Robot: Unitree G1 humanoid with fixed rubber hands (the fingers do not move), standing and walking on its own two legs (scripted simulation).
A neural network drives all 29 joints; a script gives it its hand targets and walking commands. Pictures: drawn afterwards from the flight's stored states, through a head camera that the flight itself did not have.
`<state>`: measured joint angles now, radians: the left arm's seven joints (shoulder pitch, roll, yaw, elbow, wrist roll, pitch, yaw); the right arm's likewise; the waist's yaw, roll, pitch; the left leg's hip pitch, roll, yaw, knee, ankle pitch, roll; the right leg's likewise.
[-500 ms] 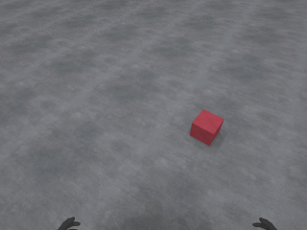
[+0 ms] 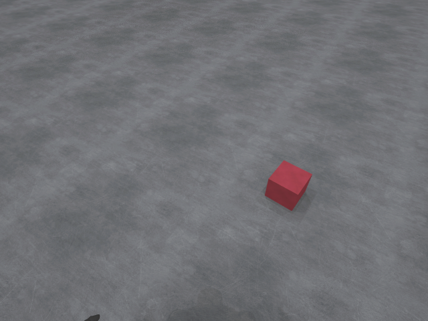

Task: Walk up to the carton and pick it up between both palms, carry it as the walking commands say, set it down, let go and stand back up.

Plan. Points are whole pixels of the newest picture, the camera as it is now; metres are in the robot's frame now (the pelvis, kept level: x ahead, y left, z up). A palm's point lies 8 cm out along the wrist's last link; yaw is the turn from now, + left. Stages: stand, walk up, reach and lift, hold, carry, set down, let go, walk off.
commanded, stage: stand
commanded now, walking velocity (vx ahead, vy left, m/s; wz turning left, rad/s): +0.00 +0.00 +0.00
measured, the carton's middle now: (287, 185) +0.96 -0.38 -0.69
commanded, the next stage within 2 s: walk up in 1.40 s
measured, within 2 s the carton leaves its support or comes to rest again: neither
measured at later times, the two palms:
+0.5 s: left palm out of the picture +0.07 +0.30 -0.11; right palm out of the picture +0.09 -0.29 -0.10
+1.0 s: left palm out of the picture +0.08 +0.30 -0.11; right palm out of the picture +0.10 -0.29 -0.10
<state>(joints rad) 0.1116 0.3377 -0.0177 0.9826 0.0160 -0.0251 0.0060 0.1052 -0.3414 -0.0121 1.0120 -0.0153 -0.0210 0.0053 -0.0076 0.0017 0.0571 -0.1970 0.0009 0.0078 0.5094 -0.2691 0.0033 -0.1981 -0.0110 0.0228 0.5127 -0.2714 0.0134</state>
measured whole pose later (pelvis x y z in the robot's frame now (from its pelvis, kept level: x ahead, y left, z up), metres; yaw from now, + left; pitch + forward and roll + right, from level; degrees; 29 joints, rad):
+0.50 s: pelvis +0.00 +0.01 +0.01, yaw +1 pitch -3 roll +0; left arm 0.13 0.33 -0.01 1.08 0.02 -0.03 0.00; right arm 0.10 -0.35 -0.01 1.08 -0.01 -0.03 0.00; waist 0.01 0.00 0.04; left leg -0.14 -0.02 0.00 0.38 -0.20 0.02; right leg -0.13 -0.03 0.01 0.38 -0.20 0.03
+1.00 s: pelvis +0.01 +0.01 +0.01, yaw +1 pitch -2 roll +0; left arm 0.11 0.34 -0.01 1.09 0.01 -0.02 0.00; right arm 0.10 -0.36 -0.01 1.08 -0.01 -0.03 0.00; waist 0.00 0.00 0.04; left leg -0.13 -0.02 -0.01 0.36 -0.19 0.02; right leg -0.12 -0.03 0.00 0.35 -0.20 0.03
